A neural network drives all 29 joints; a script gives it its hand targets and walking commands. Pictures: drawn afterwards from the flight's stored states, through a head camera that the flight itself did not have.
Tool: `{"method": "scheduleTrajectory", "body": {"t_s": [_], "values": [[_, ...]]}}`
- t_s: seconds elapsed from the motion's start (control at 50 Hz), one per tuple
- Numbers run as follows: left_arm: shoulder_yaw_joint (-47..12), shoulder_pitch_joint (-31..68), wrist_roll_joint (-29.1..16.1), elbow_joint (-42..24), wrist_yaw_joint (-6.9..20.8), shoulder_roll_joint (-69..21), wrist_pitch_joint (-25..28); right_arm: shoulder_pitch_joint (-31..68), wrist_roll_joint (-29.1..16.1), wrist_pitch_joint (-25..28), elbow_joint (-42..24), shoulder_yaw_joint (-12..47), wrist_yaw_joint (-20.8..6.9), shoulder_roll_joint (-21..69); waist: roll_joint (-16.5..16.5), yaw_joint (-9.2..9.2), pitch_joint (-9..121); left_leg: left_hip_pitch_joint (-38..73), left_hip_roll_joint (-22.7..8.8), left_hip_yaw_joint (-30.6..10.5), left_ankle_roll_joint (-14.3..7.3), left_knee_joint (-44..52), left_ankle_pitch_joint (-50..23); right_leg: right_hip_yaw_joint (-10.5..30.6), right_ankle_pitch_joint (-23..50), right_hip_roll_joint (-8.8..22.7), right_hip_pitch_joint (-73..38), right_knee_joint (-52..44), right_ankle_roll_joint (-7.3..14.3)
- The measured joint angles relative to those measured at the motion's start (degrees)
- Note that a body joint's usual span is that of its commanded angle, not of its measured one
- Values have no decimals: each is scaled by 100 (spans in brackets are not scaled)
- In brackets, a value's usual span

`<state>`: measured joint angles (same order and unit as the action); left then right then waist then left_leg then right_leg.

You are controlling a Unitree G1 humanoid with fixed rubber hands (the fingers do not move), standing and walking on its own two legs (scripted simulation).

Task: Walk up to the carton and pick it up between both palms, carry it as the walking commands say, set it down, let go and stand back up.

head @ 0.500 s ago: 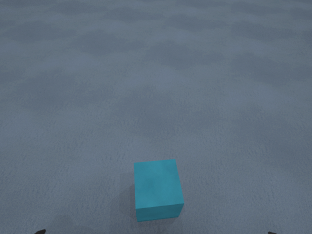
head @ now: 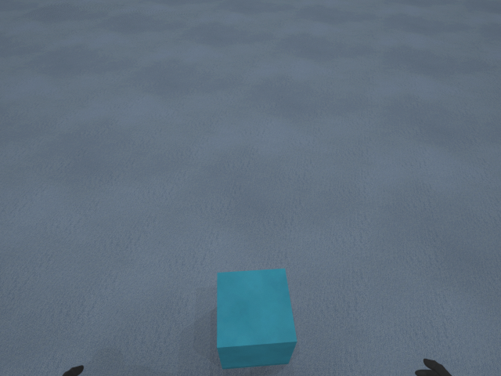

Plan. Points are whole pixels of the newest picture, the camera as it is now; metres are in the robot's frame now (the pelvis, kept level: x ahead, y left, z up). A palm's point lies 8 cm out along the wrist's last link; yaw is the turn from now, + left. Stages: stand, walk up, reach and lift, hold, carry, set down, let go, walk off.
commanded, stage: walk up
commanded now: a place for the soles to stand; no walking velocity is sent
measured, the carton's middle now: (253, 319) +0.45 -0.02 -0.65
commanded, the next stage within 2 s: none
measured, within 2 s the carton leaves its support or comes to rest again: neither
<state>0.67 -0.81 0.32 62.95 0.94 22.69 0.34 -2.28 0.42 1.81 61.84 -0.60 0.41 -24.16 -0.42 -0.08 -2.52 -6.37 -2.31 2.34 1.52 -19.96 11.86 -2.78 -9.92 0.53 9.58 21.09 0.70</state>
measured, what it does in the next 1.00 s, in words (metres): stands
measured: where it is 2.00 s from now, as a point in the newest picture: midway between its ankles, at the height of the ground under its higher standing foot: outside the picture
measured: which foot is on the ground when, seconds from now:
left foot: down 0.00-1.00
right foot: down 0.00-1.00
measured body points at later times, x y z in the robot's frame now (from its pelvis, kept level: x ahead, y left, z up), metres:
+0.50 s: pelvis +0.01 -0.02 -0.01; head +0.03 -0.02 +0.44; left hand +0.13 +0.31 -0.12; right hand +0.09 -0.37 -0.11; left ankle -0.01 +0.14 -0.75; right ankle +0.02 -0.11 -0.75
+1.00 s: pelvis +0.01 -0.04 -0.02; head +0.05 -0.03 +0.43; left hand +0.11 +0.30 -0.12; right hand +0.14 -0.37 -0.12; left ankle -0.01 +0.10 -0.73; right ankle +0.02 -0.12 -0.75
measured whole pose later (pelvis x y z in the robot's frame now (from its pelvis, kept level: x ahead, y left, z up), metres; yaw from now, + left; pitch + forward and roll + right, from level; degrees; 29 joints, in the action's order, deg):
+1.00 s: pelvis +0.01 -0.04 -0.02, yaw +5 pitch -1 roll +1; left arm 4.1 -7.4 1.9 47.8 2.3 24.1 -1.7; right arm -12.6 0.6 1.8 49.7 -2.4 3.5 -26.8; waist 0.7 -0.6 -6.0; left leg -19.3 -1.8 0.1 -1.5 -45.2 28.8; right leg -5.2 -20.5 -0.3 15.8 37.2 3.8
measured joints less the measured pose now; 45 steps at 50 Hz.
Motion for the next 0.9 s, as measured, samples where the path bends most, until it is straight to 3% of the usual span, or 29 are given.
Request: {"method": "scheduleTrajectory", "body": {"t_s": [0.28,0.56,0.7,0.78,0.82,0.86,0.9], "values": [[308,-272,167,-509,224,193,-282,-693,80,26,-308,-146,203,-146,81,-6,-62,-448,-71,-171,62,-674,306,-157,-367,-36,396,677,127],[392,-182,163,-1095,254,202,-364,-1043,99,51,-724,-139,284,-283,130,55,-139,-694,-112,-338,134,-1205,622,-312,-738,-48,585,1209,213],[422,-196,167,-1314,251,219,-363,-1105,58,38,-889,-151,296,-288,138,46,-190,-863,-102,-289,-99,-1604,766,-414,-933,15,641,1476,270],[437,-260,153,-1408,240,241,-401,-1235,123,109,-974,-152,318,-272,211,4,-182,-871,-46,-271,122,-1571,830,-343,-1041,90,798,1762,180],[450,-294,149,-1427,245,268,-412,-1280,131,117,-1055,-156,335,-302,205,30,-186,-957,-54,-310,83,-1711,893,-166,-1124,7,869,1914,128],[460,-363,160,-1431,246,269,-375,-1267,119,98,-1119,-173,339,-350,143,40,-193,-1038,-116,-361,75,-1872,981,-163,-1221,-84,862,1908,224],[456,-441,178,-1442,241,253,-315,-1194,75,52,-1161,-197,340,-364,96,55,-226,-1160,-147,-392,-66,-2107,965,-212,-1190,-128,842,1888,291]]}}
